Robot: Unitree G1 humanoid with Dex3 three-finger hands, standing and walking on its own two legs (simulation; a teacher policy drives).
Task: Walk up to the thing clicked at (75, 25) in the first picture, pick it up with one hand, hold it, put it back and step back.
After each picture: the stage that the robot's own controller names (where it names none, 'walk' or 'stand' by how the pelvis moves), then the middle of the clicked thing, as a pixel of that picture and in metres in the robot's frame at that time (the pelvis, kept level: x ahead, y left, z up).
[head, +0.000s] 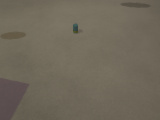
stand; (75, 28) +1.73 +0.04 -0.72
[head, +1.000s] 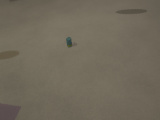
walk; (69, 42) +1.58 +0.24 -0.70
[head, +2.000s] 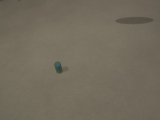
walk; (58, 67) +1.03 +0.31 -0.71
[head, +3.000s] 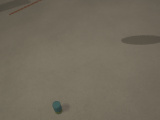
walk; (57, 107) +0.61 +0.26 -0.72
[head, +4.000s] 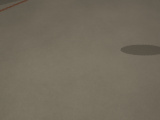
stand; out of the picture +0.41 +0.21 -0.70
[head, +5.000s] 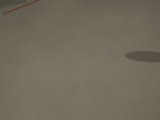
walk; out of the picture +0.38 +0.19 -0.72
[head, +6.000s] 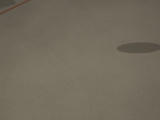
stand; out of the picture +0.40 +0.24 -0.71
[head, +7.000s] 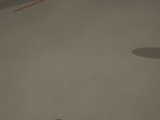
stand; out of the picture +0.43 +0.20 -0.71
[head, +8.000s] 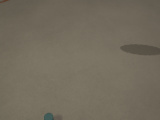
stand; (49, 119) +0.46 +0.20 -0.70
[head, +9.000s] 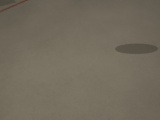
walk; out of the picture +0.42 +0.22 -0.72
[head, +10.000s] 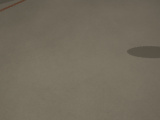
stand; out of the picture +0.31 +0.21 -0.70
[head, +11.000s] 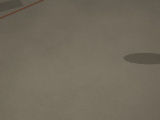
stand; out of the picture +0.32 +0.21 -0.72
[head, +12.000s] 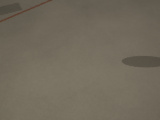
stand; out of the picture +0.31 +0.22 -0.73
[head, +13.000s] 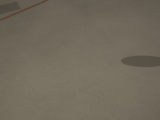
stand; out of the picture +0.30 +0.22 -0.73
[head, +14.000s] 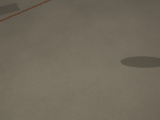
stand; out of the picture +0.30 +0.22 -0.73
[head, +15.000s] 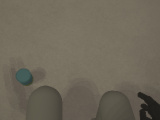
go down; (25, 77) +0.38 +0.25 -0.38
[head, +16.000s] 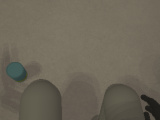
go down; (17, 72) +0.38 +0.27 -0.30
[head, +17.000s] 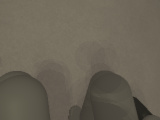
close in; out of the picture +0.36 +0.30 -0.22
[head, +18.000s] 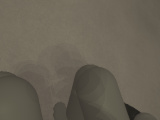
close; out of the picture +0.36 +0.31 -0.21
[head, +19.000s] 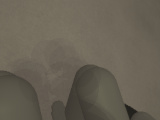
lift; out of the picture +0.35 +0.31 -0.22
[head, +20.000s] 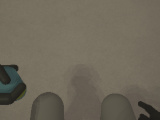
lift; (10, 85) +0.32 +0.23 -0.04
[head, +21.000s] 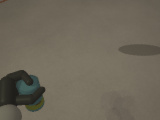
hold; (31, 93) +0.32 +0.17 +0.00
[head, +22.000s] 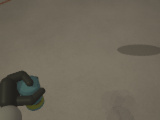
hold; (31, 93) +0.33 +0.17 +0.00
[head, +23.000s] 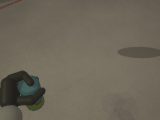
hold; (32, 93) +0.33 +0.18 +0.00
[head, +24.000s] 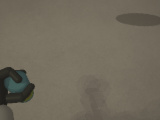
crouch; (20, 87) +0.35 +0.20 -0.06
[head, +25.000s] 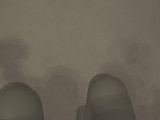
lower; out of the picture +0.42 +0.30 -0.14
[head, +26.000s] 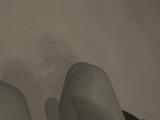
lower; out of the picture +0.39 +0.33 -0.22
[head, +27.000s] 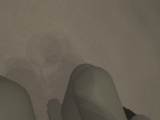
lower; out of the picture +0.38 +0.33 -0.22
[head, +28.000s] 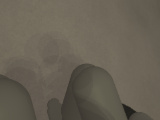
lower; out of the picture +0.38 +0.33 -0.22
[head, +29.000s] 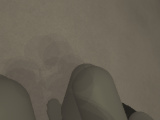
lower; out of the picture +0.37 +0.33 -0.22
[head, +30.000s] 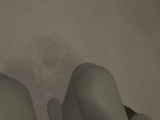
open; out of the picture +0.36 +0.32 -0.22
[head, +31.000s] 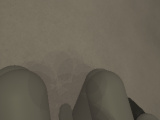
stand; out of the picture +0.37 +0.30 -0.23
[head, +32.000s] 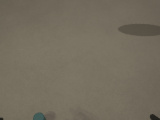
stand; (40, 119) +0.36 +0.23 -0.59
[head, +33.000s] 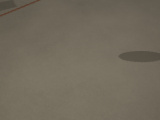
stand; out of the picture +0.35 +0.22 -0.67
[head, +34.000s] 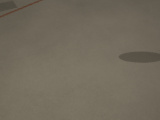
stand; out of the picture +0.34 +0.22 -0.67
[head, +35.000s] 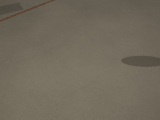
stand; out of the picture +0.35 +0.21 -0.71
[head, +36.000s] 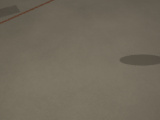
stand; out of the picture +0.34 +0.22 -0.73
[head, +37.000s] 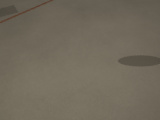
stand; out of the picture +0.33 +0.22 -0.73
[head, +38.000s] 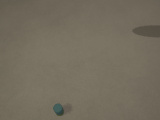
walk; (58, 109) +0.43 +0.20 -0.70
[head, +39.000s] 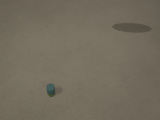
walk; (50, 90) +0.63 +0.18 -0.71
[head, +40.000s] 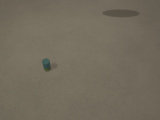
stand; (46, 65) +0.90 +0.30 -0.70
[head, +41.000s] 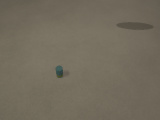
stand; (59, 72) +0.93 +0.20 -0.71
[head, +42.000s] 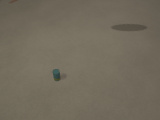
stand; (56, 75) +0.96 +0.23 -0.72
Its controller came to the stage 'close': yes
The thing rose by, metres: 0.71
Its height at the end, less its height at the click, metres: +0.00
